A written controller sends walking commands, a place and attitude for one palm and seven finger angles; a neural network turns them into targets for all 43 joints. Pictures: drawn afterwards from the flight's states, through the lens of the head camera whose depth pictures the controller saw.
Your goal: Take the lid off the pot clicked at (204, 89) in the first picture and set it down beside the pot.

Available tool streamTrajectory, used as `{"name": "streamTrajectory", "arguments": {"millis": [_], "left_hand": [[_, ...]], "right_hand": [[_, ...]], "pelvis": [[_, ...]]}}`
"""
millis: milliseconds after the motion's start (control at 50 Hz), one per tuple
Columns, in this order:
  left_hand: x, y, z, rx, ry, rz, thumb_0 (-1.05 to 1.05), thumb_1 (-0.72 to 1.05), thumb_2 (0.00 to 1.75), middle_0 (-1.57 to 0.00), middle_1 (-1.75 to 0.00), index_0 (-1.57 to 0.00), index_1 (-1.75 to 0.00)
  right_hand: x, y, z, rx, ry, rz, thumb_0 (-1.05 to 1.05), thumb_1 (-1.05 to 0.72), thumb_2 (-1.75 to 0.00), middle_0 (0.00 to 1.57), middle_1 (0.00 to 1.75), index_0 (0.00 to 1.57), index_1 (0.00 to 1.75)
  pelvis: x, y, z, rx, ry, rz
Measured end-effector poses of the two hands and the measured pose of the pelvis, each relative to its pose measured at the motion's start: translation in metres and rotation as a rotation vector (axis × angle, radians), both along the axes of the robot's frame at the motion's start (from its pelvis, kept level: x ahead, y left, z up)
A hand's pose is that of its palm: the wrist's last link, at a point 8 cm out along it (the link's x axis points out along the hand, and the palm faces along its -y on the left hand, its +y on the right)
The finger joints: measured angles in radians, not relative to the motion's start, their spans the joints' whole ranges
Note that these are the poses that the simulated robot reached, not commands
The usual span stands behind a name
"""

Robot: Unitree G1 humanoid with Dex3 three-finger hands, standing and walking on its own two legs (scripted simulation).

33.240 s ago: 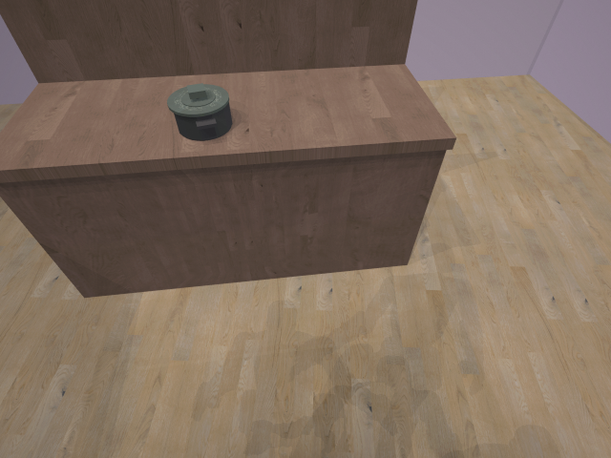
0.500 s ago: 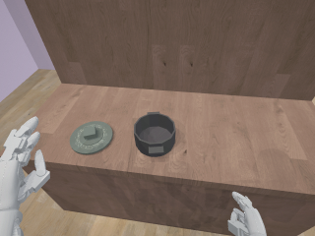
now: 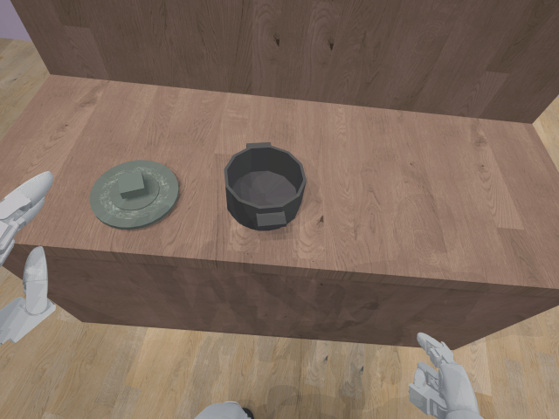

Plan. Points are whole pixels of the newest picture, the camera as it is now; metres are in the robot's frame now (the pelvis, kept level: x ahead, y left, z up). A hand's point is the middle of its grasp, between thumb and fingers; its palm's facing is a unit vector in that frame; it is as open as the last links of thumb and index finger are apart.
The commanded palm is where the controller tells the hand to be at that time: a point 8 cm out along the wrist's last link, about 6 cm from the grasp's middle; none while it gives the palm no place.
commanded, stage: step back with the hand held close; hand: left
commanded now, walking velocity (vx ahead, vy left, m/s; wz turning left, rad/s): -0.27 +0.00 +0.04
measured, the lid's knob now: (132, 184) +0.51 +0.32 -0.08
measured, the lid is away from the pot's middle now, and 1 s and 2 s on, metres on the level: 0.26 0.26 0.26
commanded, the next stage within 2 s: stop stepping back and stand still in 1.08 s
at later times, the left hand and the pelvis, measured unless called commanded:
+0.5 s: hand (2, 392) +0.13 +0.23 +0.17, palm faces +0.33 -0.82 -0.46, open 7.4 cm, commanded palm +0.06 +0.28 +0.18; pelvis -0.06 -0.01 -0.01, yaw +2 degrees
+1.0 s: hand out of the picture +0.08 +0.23 +0.16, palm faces +0.32 -0.87 -0.38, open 7.4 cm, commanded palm -0.01 +0.27 +0.18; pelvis -0.14 -0.01 -0.01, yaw +0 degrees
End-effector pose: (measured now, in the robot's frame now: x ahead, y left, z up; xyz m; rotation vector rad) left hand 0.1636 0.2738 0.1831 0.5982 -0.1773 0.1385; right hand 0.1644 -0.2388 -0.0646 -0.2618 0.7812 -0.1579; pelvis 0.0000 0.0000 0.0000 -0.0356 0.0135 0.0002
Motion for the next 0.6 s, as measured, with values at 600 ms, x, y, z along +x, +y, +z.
{"name": "streamTrajectory", "arguments": {"millis": [600], "left_hand": [[-0.083, -0.008, 0.011, -0.020, -0.214, 0.067, 0.01, 0.89, 0.90, -0.21, -0.30, -0.22, -0.30]], "right_hand": [[-0.072, -0.002, -0.006, 0.016, -0.101, 0.024, 0.01, -0.90, -0.90, 0.20, 0.30, 0.20, 0.30]], "pelvis": [[-0.076, -0.014, -0.013, -0.041, -0.026, 0.013]]}}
